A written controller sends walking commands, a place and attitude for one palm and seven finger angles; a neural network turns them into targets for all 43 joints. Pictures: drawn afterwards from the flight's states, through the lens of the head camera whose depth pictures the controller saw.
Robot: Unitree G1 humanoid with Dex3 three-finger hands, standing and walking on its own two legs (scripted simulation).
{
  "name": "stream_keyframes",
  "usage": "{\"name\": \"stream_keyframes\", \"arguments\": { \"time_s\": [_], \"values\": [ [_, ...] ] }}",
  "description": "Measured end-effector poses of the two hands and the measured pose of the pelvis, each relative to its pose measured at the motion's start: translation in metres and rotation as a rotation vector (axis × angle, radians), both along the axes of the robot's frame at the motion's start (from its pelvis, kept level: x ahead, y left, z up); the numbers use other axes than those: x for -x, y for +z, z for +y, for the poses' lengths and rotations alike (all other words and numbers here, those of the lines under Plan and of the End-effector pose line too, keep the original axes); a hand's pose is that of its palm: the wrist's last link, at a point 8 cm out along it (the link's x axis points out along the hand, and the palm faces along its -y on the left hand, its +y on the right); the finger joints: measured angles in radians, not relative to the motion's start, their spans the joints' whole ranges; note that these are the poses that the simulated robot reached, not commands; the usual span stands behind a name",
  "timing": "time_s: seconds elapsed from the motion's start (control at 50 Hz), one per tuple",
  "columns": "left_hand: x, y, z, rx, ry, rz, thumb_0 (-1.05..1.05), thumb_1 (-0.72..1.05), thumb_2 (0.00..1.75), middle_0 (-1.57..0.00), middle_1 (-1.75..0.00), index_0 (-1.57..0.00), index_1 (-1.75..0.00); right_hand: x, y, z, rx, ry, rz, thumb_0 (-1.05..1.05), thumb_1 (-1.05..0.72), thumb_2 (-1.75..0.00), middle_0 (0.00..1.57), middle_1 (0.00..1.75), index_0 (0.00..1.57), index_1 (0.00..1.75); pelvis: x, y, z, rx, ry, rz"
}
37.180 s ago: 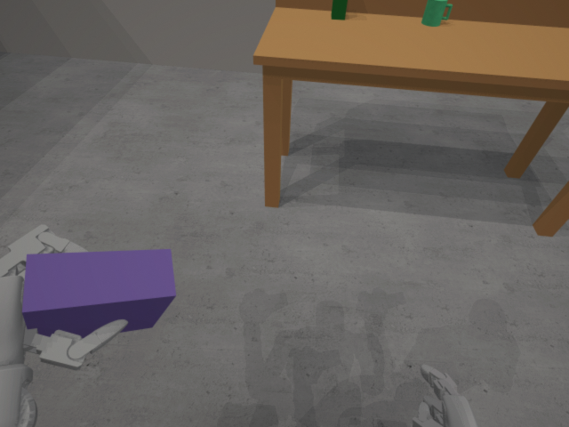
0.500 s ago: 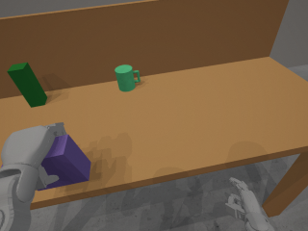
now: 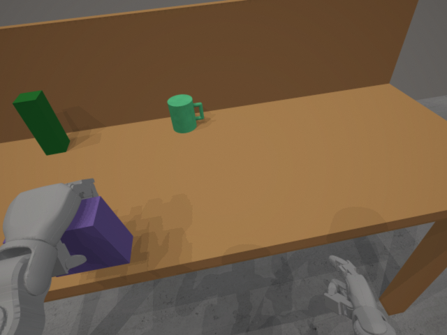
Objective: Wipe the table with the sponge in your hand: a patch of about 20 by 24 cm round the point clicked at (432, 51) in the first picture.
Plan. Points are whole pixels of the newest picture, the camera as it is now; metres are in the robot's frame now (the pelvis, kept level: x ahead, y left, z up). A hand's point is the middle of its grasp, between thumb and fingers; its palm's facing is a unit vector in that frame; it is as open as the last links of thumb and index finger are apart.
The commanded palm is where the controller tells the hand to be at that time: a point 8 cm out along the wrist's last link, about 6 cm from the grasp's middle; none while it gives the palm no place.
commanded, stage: step back with the hand held close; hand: left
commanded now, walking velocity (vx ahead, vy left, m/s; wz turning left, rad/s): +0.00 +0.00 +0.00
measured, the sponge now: (83, 245) +0.19 +0.28 +0.10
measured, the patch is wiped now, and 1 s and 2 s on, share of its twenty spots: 1.00 1.00 1.00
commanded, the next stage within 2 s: stop stepping back and stand still in 1.60 s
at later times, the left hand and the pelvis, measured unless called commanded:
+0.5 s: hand (79, 195) +0.22 +0.27 +0.19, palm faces +0.37 -0.80 -0.47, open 9.6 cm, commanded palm +0.16 +0.30 +0.22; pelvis +0.00 +0.02 -0.01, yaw +0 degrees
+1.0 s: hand (60, 214) +0.18 +0.27 +0.20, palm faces +0.45 -0.79 -0.41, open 9.6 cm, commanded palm +0.12 +0.30 +0.22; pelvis -0.04 +0.02 -0.02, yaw +0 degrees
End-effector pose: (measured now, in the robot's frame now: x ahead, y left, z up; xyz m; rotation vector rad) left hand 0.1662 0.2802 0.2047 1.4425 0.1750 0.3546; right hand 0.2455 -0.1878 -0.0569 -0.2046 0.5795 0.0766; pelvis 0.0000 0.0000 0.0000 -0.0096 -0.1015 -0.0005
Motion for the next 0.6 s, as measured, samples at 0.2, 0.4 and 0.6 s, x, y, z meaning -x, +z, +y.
{"name": "stream_keyframes", "arguments": {
  "time_s": [0.2,0.4,0.6],
  "values": [
    [-0.011,-0.005,-0.001,0.778,-0.291,-0.416,-0.01,-0.50,1.10,-0.77,-1.40,-0.80,-1.37,0.035,0.003,-0.010,0.063,-0.042,-0.013,0.01,-0.91,-0.89,0.20,0.30,0.20,0.30,0.000,-0.008,0.000,0.023,0.006,0.080],
    [-0.020,0.014,0.017,0.763,-0.448,-0.592,-0.01,-0.50,1.10,-0.77,-1.40,-0.80,-1.37,0.122,-0.031,-0.045,0.163,-0.250,0.245,0.01,-0.91,-0.89,0.20,0.30,0.20,0.30,-0.004,-0.012,0.019,0.028,0.001,0.142],
    [-0.009,0.004,0.020,0.749,-0.402,-0.534,-0.02,-0.50,1.10,-0.77,-1.40,-0.80,-1.37,0.124,-0.036,-0.029,0.122,-0.224,0.221,0.02,-0.91,-0.89,0.20,0.30,0.20,0.30,0.005,-0.012,0.024,0.027,-0.004,0.155]
  ]
}}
